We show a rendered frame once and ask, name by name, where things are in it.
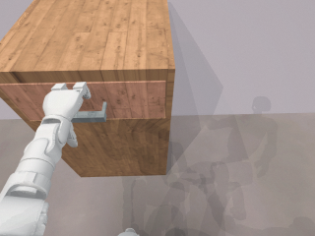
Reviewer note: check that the left robot hand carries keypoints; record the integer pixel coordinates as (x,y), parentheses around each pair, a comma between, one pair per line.
(65,102)

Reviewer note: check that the handle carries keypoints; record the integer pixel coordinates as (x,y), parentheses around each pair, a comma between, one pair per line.
(91,116)

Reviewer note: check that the left robot forearm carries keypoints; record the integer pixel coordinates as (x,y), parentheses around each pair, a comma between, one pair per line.
(32,178)

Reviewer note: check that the robot left shin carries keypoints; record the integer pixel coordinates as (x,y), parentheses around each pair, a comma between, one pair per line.
(130,230)

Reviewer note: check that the cabinet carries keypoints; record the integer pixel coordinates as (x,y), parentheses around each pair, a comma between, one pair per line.
(76,41)

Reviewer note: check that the drawer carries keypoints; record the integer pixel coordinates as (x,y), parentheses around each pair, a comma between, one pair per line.
(125,99)

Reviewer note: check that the left robot upper arm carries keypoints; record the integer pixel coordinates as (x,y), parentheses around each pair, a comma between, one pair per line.
(21,216)

